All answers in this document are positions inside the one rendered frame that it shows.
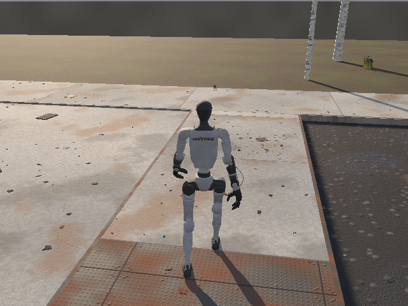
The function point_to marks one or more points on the right robot forearm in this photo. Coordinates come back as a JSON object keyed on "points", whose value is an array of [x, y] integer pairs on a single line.
{"points": [[233, 175]]}

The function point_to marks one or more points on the robot right shin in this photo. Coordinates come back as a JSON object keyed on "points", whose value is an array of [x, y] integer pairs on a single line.
{"points": [[216, 223]]}

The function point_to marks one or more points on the right robot upper arm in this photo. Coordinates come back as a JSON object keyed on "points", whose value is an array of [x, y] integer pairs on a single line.
{"points": [[226, 145]]}

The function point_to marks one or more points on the left robot forearm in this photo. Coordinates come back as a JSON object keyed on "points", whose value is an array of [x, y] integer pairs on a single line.
{"points": [[176, 163]]}

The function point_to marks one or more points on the right robot hand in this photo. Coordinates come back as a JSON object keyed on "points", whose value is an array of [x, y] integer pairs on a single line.
{"points": [[238, 195]]}

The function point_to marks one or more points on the robot right foot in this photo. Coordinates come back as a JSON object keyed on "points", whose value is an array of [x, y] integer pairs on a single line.
{"points": [[215, 245]]}

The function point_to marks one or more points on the left robot upper arm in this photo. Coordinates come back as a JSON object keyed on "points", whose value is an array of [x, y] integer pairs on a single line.
{"points": [[181, 143]]}

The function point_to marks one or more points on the left robot hand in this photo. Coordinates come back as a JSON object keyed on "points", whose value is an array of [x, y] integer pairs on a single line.
{"points": [[175, 173]]}

